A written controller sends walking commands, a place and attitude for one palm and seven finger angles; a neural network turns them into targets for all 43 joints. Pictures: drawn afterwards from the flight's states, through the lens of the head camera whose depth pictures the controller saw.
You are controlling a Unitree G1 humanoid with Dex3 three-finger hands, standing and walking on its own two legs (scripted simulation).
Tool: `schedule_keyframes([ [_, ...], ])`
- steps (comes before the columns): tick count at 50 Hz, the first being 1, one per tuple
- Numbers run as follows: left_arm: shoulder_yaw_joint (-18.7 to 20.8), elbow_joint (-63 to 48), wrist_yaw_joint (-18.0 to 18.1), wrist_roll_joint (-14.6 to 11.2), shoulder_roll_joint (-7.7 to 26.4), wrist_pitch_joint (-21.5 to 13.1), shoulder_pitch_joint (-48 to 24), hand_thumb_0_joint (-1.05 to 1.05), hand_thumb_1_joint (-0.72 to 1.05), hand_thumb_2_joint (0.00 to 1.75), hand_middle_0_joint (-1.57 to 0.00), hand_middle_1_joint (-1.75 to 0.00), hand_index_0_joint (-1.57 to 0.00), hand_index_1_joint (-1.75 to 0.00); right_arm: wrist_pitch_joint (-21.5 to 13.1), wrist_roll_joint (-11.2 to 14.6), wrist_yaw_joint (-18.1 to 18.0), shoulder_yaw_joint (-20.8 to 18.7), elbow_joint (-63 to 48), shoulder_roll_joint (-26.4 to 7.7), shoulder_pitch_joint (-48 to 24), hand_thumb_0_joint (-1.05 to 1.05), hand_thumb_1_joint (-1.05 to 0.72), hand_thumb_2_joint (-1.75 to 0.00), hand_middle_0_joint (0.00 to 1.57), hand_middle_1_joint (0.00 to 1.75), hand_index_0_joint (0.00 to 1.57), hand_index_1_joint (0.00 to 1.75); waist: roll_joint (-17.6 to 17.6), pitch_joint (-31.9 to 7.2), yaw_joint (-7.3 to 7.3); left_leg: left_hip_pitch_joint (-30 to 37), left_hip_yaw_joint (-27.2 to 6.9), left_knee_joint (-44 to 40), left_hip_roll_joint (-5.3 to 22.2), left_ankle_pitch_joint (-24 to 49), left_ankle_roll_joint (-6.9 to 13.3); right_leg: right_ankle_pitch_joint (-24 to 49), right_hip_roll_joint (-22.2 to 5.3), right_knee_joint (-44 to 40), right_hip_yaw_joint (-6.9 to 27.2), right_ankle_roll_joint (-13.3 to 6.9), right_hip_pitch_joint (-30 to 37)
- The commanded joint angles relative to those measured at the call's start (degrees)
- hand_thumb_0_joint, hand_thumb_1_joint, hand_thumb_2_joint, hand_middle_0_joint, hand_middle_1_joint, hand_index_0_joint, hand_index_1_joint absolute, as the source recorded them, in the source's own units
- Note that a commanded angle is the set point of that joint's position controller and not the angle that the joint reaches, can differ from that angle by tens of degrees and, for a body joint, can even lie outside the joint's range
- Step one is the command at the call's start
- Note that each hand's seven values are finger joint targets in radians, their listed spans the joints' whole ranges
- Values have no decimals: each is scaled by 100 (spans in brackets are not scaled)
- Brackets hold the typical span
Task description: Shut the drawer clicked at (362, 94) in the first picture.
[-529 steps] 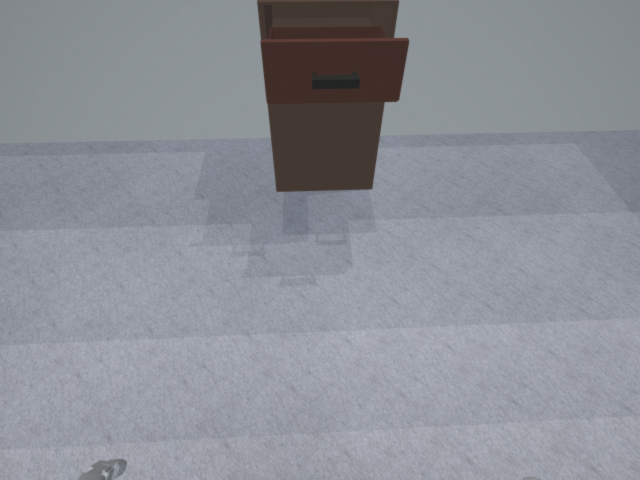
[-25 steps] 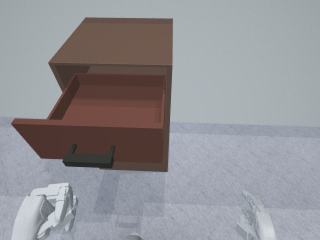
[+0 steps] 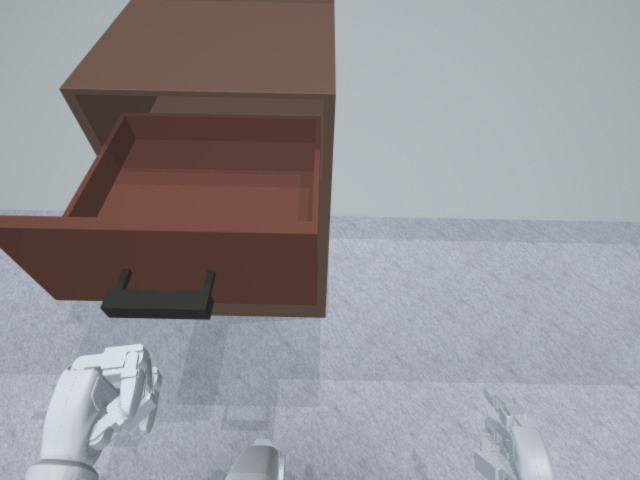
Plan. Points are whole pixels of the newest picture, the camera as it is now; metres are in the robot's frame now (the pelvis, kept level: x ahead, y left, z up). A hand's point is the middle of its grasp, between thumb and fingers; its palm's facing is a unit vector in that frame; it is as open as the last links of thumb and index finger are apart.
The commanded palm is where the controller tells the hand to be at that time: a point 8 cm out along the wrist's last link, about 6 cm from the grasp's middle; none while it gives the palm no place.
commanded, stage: bring the fist close to the handle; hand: left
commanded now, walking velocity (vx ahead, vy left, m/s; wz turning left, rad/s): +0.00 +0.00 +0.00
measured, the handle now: (163, 290) +0.35 +0.24 +0.01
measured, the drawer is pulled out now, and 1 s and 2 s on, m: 0.29 0.29 0.20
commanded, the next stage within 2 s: push the drawer shut in 0.86 s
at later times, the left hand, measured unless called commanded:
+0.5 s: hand (175, 368) +0.25 +0.19 +0.01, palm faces +0.03 -1.00 -0.05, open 3.2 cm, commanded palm +0.23 +0.25 +0.02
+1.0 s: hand (180, 370) +0.24 +0.18 +0.02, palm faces +0.02 -1.00 -0.06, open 3.2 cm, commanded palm +0.23 +0.24 +0.02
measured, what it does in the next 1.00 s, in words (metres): stands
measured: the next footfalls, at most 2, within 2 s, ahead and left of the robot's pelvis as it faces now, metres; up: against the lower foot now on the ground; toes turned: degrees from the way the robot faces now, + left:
none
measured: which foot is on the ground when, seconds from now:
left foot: down 0.00-1.00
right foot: down 0.00-1.00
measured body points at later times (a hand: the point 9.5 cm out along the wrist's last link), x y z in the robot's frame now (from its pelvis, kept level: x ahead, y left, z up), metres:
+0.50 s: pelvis -0.01 +0.01 -0.03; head +0.07 +0.01 +0.41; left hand +0.24 +0.25 +0.02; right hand +0.16 -0.24 -0.12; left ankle +0.07 +0.13 -0.67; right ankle -0.04 -0.10 -0.67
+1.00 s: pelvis -0.01 +0.01 -0.03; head +0.07 +0.01 +0.41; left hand +0.24 +0.24 +0.02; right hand +0.17 -0.23 -0.12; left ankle +0.07 +0.13 -0.67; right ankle -0.04 -0.10 -0.67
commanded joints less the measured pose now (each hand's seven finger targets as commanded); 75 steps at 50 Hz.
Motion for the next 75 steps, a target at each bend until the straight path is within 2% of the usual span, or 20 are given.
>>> schedule_keyframes([
  [1, 478, -816, 122, -26, 763, -499, -577, 0, 90, 90, -140, -160, -140, -160, -268, -16, -92, -275, -820, -701, -441, 0, -90, -90, 20, 30, 20, 30, -114, -799, -79, 1188, -56, -459, -200, 518, 293, 1157, 111, -968, 303, 129, -795],
  [5, 350, -835, 131, -17, 681, -544, -832, 0, 90, 90, -140, -160, -140, -160, -263, -13, -80, -269, -886, -728, -401, 0, -90, -90, 20, 30, 20, 30, 178, -1171, -38, 1241, -38, -379, -194, 559, 282, 1173, 102, -778, 288, 96, -860],
  [12, 370, -413, 318, 81, 662, -448, -1029, 0, 90, 90, -140, -160, -140, -160, -109, -44, -55, -272, -880, -744, -348, 0, -90, -90, 20, 30, 20, 30, -60, -1284, -51, 1030, -39, -228, -168, 640, 286, 1328, 129, -588, 262, 103, -991],
  [16, 502, -266, 313, 82, 787, -512, -1328, 0, 90, 90, -140, -160, -140, -160, -33, -73, -28, -269, -834, -756, -323, 0, -90, -90, 20, 30, 20, 30, -10, -1360, -49, 827, -33, -71, -167, 663, 283, 1370, 133, -468, 302, 96, -1042],
  [19, 346, -213, 278, 66, 645, -607, -1551, 0, 90, 90, -140, -160, -140, -160, -19, -82, -5, -272, -848, -762, -293, 0, -90, -90, 20, 30, 20, 30, 7, -1480, -105, 846, -33, 31, -161, 690, 280, 1421, 130, -363, 289, 102, -1213],
  [21, 388, -172, 283, 111, 731, -674, -1546, 0, 90, 90, -140, -160, -140, -160, 3, -90, -2, -275, -830, -786, -285, 0, -90, -90, 20, 30, 20, 30, 204, -1501, -72, 829, -61, 70, -148, 716, 277, 1386, 150, -256, 257, 67, -1325],
  [23, 281, -94, 266, 109, 660, -705, -1849, 0, 90, 90, -140, -160, -140, -160, 12, -100, 6, -271, -812, -802, -251, 0, -90, -90, 20, 30, 20, 30, 44, -1561, -153, 740, -69, 168, -145, 644, 282, 1341, 138, -204, 270, 84, -1443],
  [26, 490, -230, 278, 79, 888, -693, -1734, 0, 90, 90, -140, -160, -140, -160, 46, -86, -6, -286, -838, -814, -251, 0, -90, -90, 20, 30, 20, 30, 128, -1754, -54, 813, -65, 145, -141, 707, 293, 1381, 152, -222, 296, 65, -1289],
  [29, 362, -440, 316, 66, 772, -626, -1763, 0, 90, 90, -140, -160, -140, -160, 75, -71, -3, -272, -884, -791, -268, 0, -90, -90, 20, 30, 20, 30, 225, -1850, -61, 966, -67, 81, -136, 756, 281, 1417, 145, -224, 263, 70, -1273],
  [34, 194, -342, 445, 133, 627, -491, -1595, 0, 90, 90, -140, -160, -140, -160, 151, -62, 11, -262, -930, -784, -278, 0, -90, -90, 20, 30, 20, 30, 126, -1600, -131, 843, -78, 48, -141, 567, 277, 1248, 157, -272, 225, 86, -1381],
  [36, 409, -122, 478, 130, 785, -467, -1567, 0, 90, 90, -140, -160, -140, -160, 193, -73, -15, -270, -881, -805, -243, 0, -90, -90, 20, 30, 20, 30, -138, -1476, -126, 655, -83, 82, -138, 496, 291, 1193, 178, -306, 243, 87, -1344],
  [41, 176, -475, 477, 173, 653, -590, -1508, 0, 90, 90, -140, -160, -140, -160, 181, -75, 19, -269, -980, -786, -246, 0, -90, -90, 20, 30, 20, 30, 187, -1672, -100, 878, -97, 73, -140, 678, 285, 1331, 157, -227, 212, 56, -1315],
  [47, 216, -432, 545, 220, 670, -625, -1358, 0, 90, 90, -140, -160, -140, -160, 229, -84, 23, -270, -995, -769, -261, 0, -90, -90, 20, 30, 20, 30, 92, -1549, -98, 788, -96, 88, -140, 527, 279, 1200, 169, -222, 215, 62, -1436],
  [53, 201, -323, 547, 245, 723, -663, -2252, 0, 90, 90, -140, -160, -140, -160, 238, -101, -20, -242, -899, -803, -238, 0, -90, -90, 20, 30, 20, 30, 109, -1584, -235, 726, -102, 213, -146, 399, 292, 1083, 161, -199, 260, 69, -1611],
  [56, 227, -173, 491, 221, 797, -591, -2450, 0, 90, 90, -140, -160, -140, -160, 233, -77, -35, -233, -876, -833, -216, 0, -90, -90, 20, 30, 20, 30, 249, -1617, -206, 763, -101, 171, -146, 370, 294, 1037, 166, -251, 288, 49, -1543],
  [58, 324, 10, 466, 189, 867, -481, -2519, 0, 90, 90, -140, -160, -140, -160, 268, -71, -35, -222, -858, -850, -188, 0, -90, -90, 20, 30, 20, 30, 61, -1691, -189, 766, -91, 131, -150, 409, 293, 1102, 161, -313, 299, 63, -1415],
  [62, 328, 223, 435, 177, 860, -363, -2822, 0, 90, 90, -140, -160, -140, -160, 305, -70, -34, -210, -816, -854, -167, 0, -90, -90, 20, 30, 20, 30, 132, -1775, -186, 830, -65, 122, -150, 553, 296, 1272, 152, -329, 324, 71, -1334],
  [64, 291, 287, 464, 185, 860, -390, -3296, 0, 90, 90, -140, -160, -140, -160, 311, -63, -47, -208, -740, -866, -159, 0, -90, -90, 20, 30, 20, 30, 98, -1669, -294, 831, -79, 137, -138, 470, 296, 1198, 157, -346, 325, 88, -1480],
  [69, 185, 519, 509, 254, 827, -525, -3984, 0, 90, 90, -140, -160, -140, -160, 290, -69, -64, -200, -599, -885, -141, 0, -90, -90, 20, 30, 20, 30, 214, -1650, -373, 860, -115, 139, -140, 261, 288, 961, 152, -332, 316, 71, -1678],
  [75, 228, 913, 525, 313, 956, -537, -4622, 0, 90, 90, -140, -160, -140, -160, 300, -60, -90, -196, -482, -923, -93, 0, -90, -90, 20, 30, 20, 30, 226, -1804, -382, 946, -119, 101, -142, 120, 284, 832, 150, -378, 348, 63, -1685],
])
